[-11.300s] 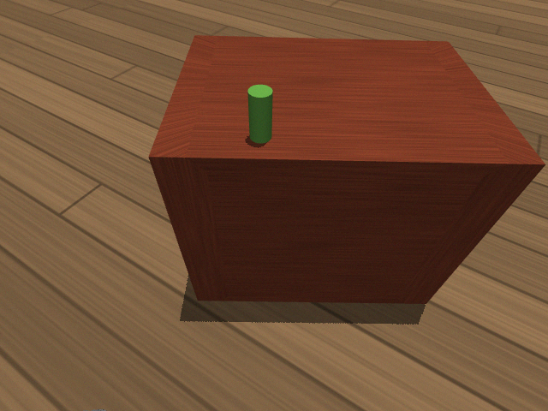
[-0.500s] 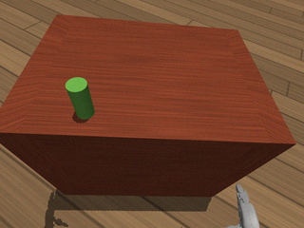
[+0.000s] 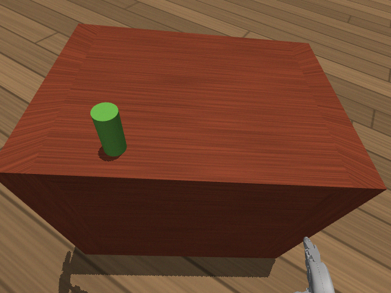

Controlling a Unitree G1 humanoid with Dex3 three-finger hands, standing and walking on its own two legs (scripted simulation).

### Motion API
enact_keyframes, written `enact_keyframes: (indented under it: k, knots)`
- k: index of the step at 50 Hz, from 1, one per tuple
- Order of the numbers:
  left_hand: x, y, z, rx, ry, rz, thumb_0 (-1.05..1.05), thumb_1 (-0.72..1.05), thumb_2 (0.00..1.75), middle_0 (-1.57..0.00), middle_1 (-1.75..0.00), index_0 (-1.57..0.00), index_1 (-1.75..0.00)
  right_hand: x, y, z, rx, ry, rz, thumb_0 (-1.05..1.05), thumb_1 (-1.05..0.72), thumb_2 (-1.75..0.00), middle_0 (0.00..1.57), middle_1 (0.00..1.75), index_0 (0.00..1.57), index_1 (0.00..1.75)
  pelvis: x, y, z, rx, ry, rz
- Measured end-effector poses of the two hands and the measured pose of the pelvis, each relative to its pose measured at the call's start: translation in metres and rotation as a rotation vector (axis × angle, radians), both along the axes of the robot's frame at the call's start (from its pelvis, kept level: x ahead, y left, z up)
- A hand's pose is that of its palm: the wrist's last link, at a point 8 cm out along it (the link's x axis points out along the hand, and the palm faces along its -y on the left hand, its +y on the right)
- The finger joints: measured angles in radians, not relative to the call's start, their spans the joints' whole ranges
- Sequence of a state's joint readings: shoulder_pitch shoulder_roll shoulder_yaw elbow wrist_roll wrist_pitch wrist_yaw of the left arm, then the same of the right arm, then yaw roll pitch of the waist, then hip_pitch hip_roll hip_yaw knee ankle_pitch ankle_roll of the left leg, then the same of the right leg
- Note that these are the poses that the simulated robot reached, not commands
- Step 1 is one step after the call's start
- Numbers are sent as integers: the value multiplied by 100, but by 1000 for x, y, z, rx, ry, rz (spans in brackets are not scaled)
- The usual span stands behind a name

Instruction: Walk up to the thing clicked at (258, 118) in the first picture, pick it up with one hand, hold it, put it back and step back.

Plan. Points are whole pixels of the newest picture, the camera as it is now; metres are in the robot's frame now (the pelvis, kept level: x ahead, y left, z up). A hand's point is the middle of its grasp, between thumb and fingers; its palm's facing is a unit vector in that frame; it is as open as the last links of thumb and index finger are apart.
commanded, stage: approach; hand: left
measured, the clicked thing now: (110, 131) +0.45 +0.18 +0.05
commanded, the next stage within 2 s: close in in 0.42 s
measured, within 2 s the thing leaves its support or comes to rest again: neither
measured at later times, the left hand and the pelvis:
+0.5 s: hand (52, 132) +0.42 +0.28 +0.08, palm faces +0.05 -1.00 +0.07, open 17.6 cm; pelvis -0.02 +0.00 -0.02, yaw +0 degrees
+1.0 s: hand (98, 132) +0.45 +0.20 +0.05, palm faces +0.12 -0.99 +0.03, open 17.5 cm; pelvis -0.02 -0.01 -0.04, yaw -1 degrees
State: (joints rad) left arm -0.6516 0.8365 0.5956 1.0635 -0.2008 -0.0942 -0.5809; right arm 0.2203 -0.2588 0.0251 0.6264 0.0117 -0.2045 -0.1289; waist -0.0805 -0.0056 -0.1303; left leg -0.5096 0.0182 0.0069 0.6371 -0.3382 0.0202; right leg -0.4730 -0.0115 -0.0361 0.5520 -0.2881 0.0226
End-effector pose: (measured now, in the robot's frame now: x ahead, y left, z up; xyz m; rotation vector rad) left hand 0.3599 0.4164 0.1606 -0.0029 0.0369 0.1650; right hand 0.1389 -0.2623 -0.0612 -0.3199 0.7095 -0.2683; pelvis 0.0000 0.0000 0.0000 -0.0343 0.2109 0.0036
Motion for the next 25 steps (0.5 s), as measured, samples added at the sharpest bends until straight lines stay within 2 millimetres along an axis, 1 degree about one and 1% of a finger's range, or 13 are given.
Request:
enact_keyframes:
  k: [4,10,13,16,19,22,25]
  knots:
    - [-2,0,-2,-2,-2,4,-1,-53,6,-5,-4,-4,-4,1,1,1,1,-7,8,-1,52,-6,5,5,6,5,-1,0,-1,-1,0,2]
    - [-3,-1,5,8,-16,0,-1,-50,7,-5,-4,-4,-5,-5,6,-2,13,5,20,-1,53,-5,5,5,6,5,-3,-2,0,-1,-7,4]
    - [0,-7,-1,8,9,-18,-1,-50,7,-4,-4,-3,-5,-6,10,-5,23,9,33,-1,54,-5,5,5,6,5,-5,-2,-1,0,-4,5]
    - [6,-18,-15,-9,35,-39,-1,-51,7,-4,-4,-3,-5,-5,13,-6,30,-2,47,-1,54,-5,5,5,6,5,-9,-2,-3,2,3,6]
    - [14,-35,-37,-29,60,-64,-1,-52,7,-4,-4,-3,-5,-4,13,-6,29,-19,61,-1,54,-5,5,5,6,5,-12,-1,-7,2,18,6]
    - [25,-56,-63,-58,67,-90,-1,-53,6,-4,-4,-2,-5,-6,10,-5,20,-23,61,-1,55,-5,5,5,6,5,-14,-2,-11,1,37,5]
    - [38,-82,-86,-80,57,-118,-1,-55,6,-4,-5,-3,-5,-11,5,-4,3,-20,57,-1,55,-5,5,5,6,5,-16,-2,-16,-1,53,2]
